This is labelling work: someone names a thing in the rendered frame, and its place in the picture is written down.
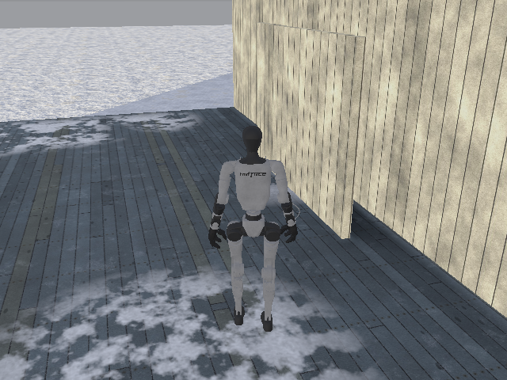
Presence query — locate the robot right shin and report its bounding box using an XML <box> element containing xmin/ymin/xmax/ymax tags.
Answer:
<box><xmin>263</xmin><ymin>268</ymin><xmax>276</xmax><ymax>321</ymax></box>

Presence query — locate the humanoid robot head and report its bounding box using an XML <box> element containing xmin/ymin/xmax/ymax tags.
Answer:
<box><xmin>239</xmin><ymin>126</ymin><xmax>266</xmax><ymax>165</ymax></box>

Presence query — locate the robot right hand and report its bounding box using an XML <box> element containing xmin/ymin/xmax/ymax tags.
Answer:
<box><xmin>280</xmin><ymin>224</ymin><xmax>298</xmax><ymax>243</ymax></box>

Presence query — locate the left robot forearm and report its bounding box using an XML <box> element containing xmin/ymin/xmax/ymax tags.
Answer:
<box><xmin>210</xmin><ymin>193</ymin><xmax>225</xmax><ymax>230</ymax></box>

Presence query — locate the right robot forearm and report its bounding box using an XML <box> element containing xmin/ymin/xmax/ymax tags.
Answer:
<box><xmin>281</xmin><ymin>192</ymin><xmax>296</xmax><ymax>226</ymax></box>

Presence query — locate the robot left hand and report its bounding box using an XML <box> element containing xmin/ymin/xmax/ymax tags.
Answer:
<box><xmin>208</xmin><ymin>227</ymin><xmax>227</xmax><ymax>249</ymax></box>

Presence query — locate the left robot upper arm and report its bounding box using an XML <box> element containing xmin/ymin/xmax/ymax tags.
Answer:
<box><xmin>217</xmin><ymin>160</ymin><xmax>236</xmax><ymax>205</ymax></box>

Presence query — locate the right robot upper arm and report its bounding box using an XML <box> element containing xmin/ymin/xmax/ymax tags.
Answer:
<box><xmin>269</xmin><ymin>160</ymin><xmax>290</xmax><ymax>203</ymax></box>

